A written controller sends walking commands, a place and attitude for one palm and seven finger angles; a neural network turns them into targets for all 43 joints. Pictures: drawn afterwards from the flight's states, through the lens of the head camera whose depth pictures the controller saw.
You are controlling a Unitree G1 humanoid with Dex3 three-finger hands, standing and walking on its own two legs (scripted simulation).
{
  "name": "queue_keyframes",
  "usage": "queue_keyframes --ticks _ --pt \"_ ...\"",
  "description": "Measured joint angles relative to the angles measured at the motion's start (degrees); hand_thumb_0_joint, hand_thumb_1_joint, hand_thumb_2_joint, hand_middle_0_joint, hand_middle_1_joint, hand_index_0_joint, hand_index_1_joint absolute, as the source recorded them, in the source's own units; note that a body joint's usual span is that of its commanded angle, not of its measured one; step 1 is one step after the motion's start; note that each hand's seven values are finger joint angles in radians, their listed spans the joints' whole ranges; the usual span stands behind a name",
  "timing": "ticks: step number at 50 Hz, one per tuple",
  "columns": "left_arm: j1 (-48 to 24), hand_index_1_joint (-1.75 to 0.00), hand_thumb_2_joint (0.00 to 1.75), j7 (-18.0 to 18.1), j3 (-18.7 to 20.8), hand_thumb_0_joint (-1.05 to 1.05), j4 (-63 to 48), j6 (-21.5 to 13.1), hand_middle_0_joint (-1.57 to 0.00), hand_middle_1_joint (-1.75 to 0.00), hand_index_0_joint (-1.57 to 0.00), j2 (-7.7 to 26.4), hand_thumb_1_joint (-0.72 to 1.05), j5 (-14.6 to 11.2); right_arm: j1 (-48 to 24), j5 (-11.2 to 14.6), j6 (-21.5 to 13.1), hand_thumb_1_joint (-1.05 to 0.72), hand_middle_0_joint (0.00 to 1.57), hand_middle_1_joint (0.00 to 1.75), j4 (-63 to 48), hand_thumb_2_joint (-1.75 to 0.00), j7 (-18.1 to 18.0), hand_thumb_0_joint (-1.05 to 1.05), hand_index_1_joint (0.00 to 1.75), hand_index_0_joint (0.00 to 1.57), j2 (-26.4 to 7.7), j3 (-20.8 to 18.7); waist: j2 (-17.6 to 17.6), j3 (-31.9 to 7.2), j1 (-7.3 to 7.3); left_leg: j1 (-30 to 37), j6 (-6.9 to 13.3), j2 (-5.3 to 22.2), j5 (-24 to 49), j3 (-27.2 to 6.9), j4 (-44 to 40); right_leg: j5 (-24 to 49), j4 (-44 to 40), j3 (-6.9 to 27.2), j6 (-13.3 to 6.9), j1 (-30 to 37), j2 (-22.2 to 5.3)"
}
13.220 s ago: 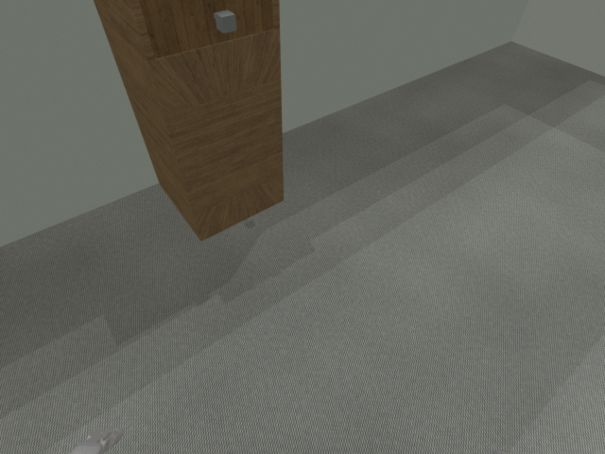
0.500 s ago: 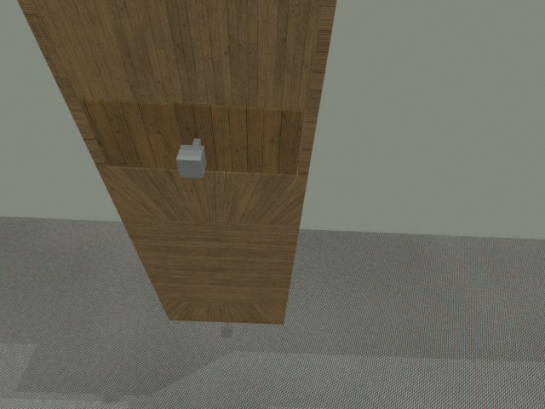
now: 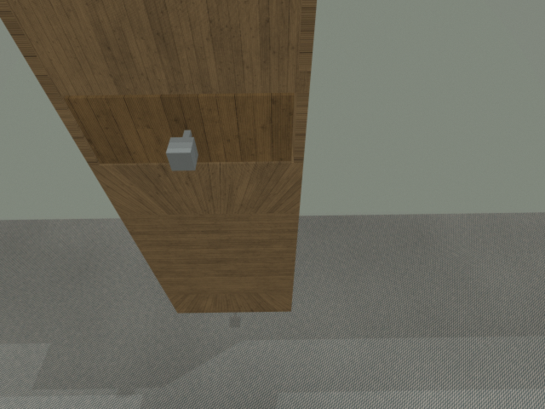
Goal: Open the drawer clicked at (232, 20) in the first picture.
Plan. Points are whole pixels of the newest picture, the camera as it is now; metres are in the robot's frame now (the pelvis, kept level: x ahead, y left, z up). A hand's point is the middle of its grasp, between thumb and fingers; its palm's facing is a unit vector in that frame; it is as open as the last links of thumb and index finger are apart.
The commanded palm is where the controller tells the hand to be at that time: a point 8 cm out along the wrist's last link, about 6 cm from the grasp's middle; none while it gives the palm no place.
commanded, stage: look again from close up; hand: left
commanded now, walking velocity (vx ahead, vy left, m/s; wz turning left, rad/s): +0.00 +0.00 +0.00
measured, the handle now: (184, 146) +0.52 +0.19 +0.09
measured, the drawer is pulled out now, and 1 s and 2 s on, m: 0.00 0.00 0.00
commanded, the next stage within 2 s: raise the hand with hooked fingers in 0.32 s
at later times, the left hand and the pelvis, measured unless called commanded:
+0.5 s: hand out of the picture +0.05 +0.14 -0.14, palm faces -0.06 -0.94 -0.33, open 7.3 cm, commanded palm +0.11 +0.18 -0.05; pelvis +0.01 -0.04 +0.00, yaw -1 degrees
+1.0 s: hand (151, 373) +0.17 +0.18 +0.00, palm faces +0.09 -0.06 -0.99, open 9.5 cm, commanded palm +0.17 +0.18 +0.06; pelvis -0.02 -0.07 -0.03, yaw -2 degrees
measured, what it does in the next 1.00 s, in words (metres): shifts its weight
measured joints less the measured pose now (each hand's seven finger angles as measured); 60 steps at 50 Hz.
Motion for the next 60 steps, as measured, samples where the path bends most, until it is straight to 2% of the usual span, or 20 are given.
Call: queue_keyframes --ticks 7,22,23,24,26,28,30,32,34,37,39,41,44,46,48,51,53,55,58,60 --pt "0.5 -0.30 0.90 -0.2 0.0 0.00 0.2 0.2 -0.19 -0.30 -0.20 0.5 0.91 -0.3 -0.3 0.1 0.2 -0.92 0.20 0.30 0.2 -0.90 -0.2 0.01 0.30 0.20 -0.9 0.2 1.1 -0.9 0.20 1.3 -0.7 0.3 -0.1 0.1 -0.5 -0.9 0.8 0.2 0.1 0.6 0.2" --pt "-0.3 -0.30 0.90 0.0 0.0 0.01 0.5 -0.3 -0.20 -0.30 -0.20 0.0 0.92 -0.2 -2.8 0.4 0.3 -0.92 0.20 0.30 1.8 -0.90 -0.3 0.00 0.30 0.20 -1.2 0.1 -0.5 -0.6 0.59 2.0 -3.4 2.7 1.0 -1.1 -2.3 -0.6 -0.9 -1.1 -2.3 1.5 2.7" --pt "2.3 -0.30 0.90 0.5 -1.0 0.01 -8.0 3.4 -0.20 -0.30 -0.20 0.6 0.92 2.1 -2.2 1.1 -0.1 -0.92 0.20 0.30 -0.3 -0.90 -0.8 0.01 0.30 0.20 -1.6 0.4 -0.7 -0.2 1.19 1.7 -3.6 3.1 0.6 -0.8 -1.7 -0.6 -0.5 -0.8 -2.5 1.0 3.1" --pt "5.2 -0.30 0.90 1.6 -1.8 0.02 -18.0 4.8 -0.20 -0.30 -0.21 1.9 0.93 4.3 -1.1 1.7 -2.4 -0.93 0.20 0.30 -2.6 -0.90 -1.8 0.01 0.30 0.20 -1.8 0.5 -1.1 0.1 2.07 1.9 -3.6 3.1 0.5 -0.2 -1.9 -0.9 0.4 -0.2 -2.7 0.5 3.1" --pt "8.7 -0.31 0.89 5.4 -2.4 0.03 -34.2 4.4 -0.20 -0.31 -0.21 4.2 0.93 6.0 0.1 3.0 -7.9 -0.93 0.20 0.30 -5.6 -0.90 -3.7 0.01 0.30 0.21 -2.6 -0.5 -1.0 -0.6 2.79 1.2 -3.8 2.8 0.6 -0.2 -1.5 -1.7 2.2 -0.1 -3.0 -0.9 2.8" --pt "9.1 -0.32 0.89 8.5 -2.8 0.03 -46.5 5.6 -0.21 -0.32 -0.21 5.5 0.91 9.5 -0.4 3.7 -10.9 -0.93 0.20 0.30 -8.9 -0.90 -4.6 0.01 0.30 0.21 -4.1 -1.3 0.2 -1.9 2.47 -0.2 -3.9 2.6 0.5 -0.7 -0.5 -2.2 3.3 -0.6 -3.1 -2.1 2.5" --pt "7.7 -0.34 0.88 11.2 -2.9 0.03 -55.0 5.3 -0.21 -0.33 -0.21 6.8 0.88 16.4 -2.7 2.7 -11.9 -0.92 0.20 0.30 -12.3 -0.90 -4.5 0.01 0.30 0.20 -5.9 -1.7 1.6 -4.0 1.59 -2.8 -3.9 2.6 0.2 -0.9 1.2 -2.6 4.9 -0.7 -3.2 -4.5 2.3" --pt "5.2 -0.36 0.86 13.8 -2.3 0.02 -59.6 4.3 -0.21 -0.35 -0.21 7.9 0.84 24.9 -5.7 1.4 -11.0 -0.92 0.20 0.30 -16.2 -0.90 -3.6 0.01 0.30 0.20 -6.8 -2.3 2.3 -6.1 0.99 -5.6 -3.9 2.7 -0.1 -0.7 2.9 -3.1 7.2 -0.4 -3.4 -7.7 2.2" --pt "3.8 -0.38 0.85 15.9 -1.5 0.02 -61.7 3.3 -0.20 -0.38 -0.21 8.5 0.80 33.7 -9.0 0.1 -8.7 -0.92 0.20 0.30 -20.0 -0.90 -2.2 0.01 0.30 0.20 -6.9 -3.1 2.3 -7.7 1.21 -7.9 -4.2 3.0 -0.4 0.2 4.2 -3.5 9.2 0.5 -3.7 -10.8 2.5" --pt "5.7 -0.42 0.82 16.9 -1.7 0.01 -63.7 1.9 -0.20 -0.42 -0.21 8.5 0.74 44.7 -13.1 -0.5 -3.8 -0.92 0.20 0.30 -24.8 -0.90 0.6 0.01 0.30 0.20 -6.7 -3.6 0.8 -8.5 3.09 -9.9 -4.8 3.3 -0.6 0.6 5.2 -3.6 11.3 2.3 -4.3 -14.1 3.4" --pt "8.7 -0.44 0.80 17.1 -2.6 0.00 -64.7 0.9 -0.21 -0.44 -0.21 8.5 0.69 50.2 -15.1 -0.7 -1.1 -0.91 0.20 0.30 -27.2 -0.90 1.9 0.01 0.30 0.20 -6.8 -3.4 -0.6 -8.0 5.05 -10.8 -5.1 3.0 -0.9 -0.8 5.8 -3.7 12.4 3.4 -4.7 -15.7 4.2" --pt "11.7 -0.47 0.79 17.3 -3.3 0.00 -65.3 0.2 -0.21 -0.47 -0.22 9.2 0.64 54.6 -16.2 -1.2 0.6 -0.91 0.20 0.30 -29.1 -0.90 2.6 0.01 0.30 0.20 -6.9 -3.3 -1.8 -7.3 6.73 -12.0 -5.0 2.8 -1.3 -2.3 6.9 -3.8 13.4 3.7 -5.1 -16.8 4.8" --pt "13.9 -0.52 0.76 18.9 -3.2 0.00 -65.1 -1.1 -0.23 -0.52 -0.24 11.2 0.56 59.2 -16.7 -2.5 2.0 -0.91 0.20 0.30 -30.5 -0.90 2.2 0.00 0.30 0.20 -6.9 -3.7 -2.7 -6.7 8.45 -14.0 -4.5 2.9 -2.2 -3.9 9.5 -4.5 14.9 2.6 -5.6 -17.9 5.1" --pt "12.9 -0.55 0.73 20.2 -2.2 0.00 -65.6 -2.4 -0.24 -0.55 -0.25 13.1 0.50 60.2 -16.8 -3.2 2.3 -0.91 0.20 0.30 -30.5 -0.90 1.5 0.00 0.30 0.20 -6.6 -3.9 -2.6 -6.3 9.19 -15.2 -4.2 2.9 -3.1 -5.2 11.7 -5.3 16.3 1.5 -5.8 -18.3 5.0" --pt "10.4 -0.58 0.71 21.7 -0.7 0.00 -66.6 -4.1 -0.25 -0.58 -0.26 14.6 0.45 59.8 -16.8 -3.5 2.2 -0.91 0.20 0.30 -30.0 -0.90 1.0 0.00 0.30 0.20 -6.1 -3.7 -1.9 -6.1 9.36 -16.2 -4.2 2.9 -4.1 -6.3 13.9 -6.1 17.5 0.5 -5.9 -18.4 4.9" --pt "5.0 -0.63 0.68 22.8 1.1 0.00 -67.8 -4.6 -0.26 -0.62 -0.27 15.7 0.38 58.1 -16.7 -3.3 2.1 -0.91 0.20 0.30 -28.8 -0.90 0.7 0.01 0.30 0.20 -4.8 -2.9 -0.1 -6.2 8.36 -16.5 -4.7 2.8 -5.0 -7.3 15.8 -6.8 18.5 -0.3 -5.8 -18.0 4.8" --pt "0.9 -0.66 0.66 22.5 1.4 0.00 -67.5 -2.6 -0.26 -0.65 -0.27 15.6 0.33 57.0 -16.3 -2.8 2.4 -0.91 0.20 0.30 -27.9 -0.90 0.5 0.01 0.30 0.20 -3.8 -2.1 1.2 -6.5 7.16 -15.7 -5.0 2.7 -5.0 -7.4 15.6 -6.7 18.0 -0.4 -5.4 -17.0 4.7" --pt "-2.6 -0.69 0.64 20.6 1.0 0.00 -66.6 1.1 -0.26 -0.68 -0.27 15.2 0.29 55.6 -15.5 -1.9 3.2 -0.91 0.20 0.30 -27.1 -0.90 0.2 0.01 0.30 0.21 -3.0 -1.2 2.3 -6.8 6.07 -14.1 -5.3 2.6 -4.5 -6.8 13.9 -6.1 16.4 0.2 -5.0 -15.6 4.6" --pt "-5.2 -0.73 0.62 15.1 -0.1 0.00 -66.1 7.0 -0.26 -0.73 -0.27 14.7 0.22 53.2 -13.7 -0.4 4.5 -0.91 0.20 0.30 -26.5 -0.90 -0.3 0.01 0.30 0.21 -2.7 0.2 3.2 -6.5 4.72 -10.3 -4.9 2.3 -2.9 -5.2 9.6 -4.5 13.1 1.8 -4.2 -12.9 4.4" --pt "-5.1 -0.76 0.60 11.1 -0.7 0.00 -66.9 9.2 -0.26 -0.76 -0.27 15.1 0.18 52.2 -12.5 0.0 5.2 -0.91 0.20 0.30 -26.5 -0.90 -0.6 0.01 0.30 0.21 -3.1 0.9 3.3 -5.9 3.97 -7.8 -4.5 2.0 -1.9 -4.2 6.8 -3.5 10.8 2.7 -3.7 -10.9 4.3"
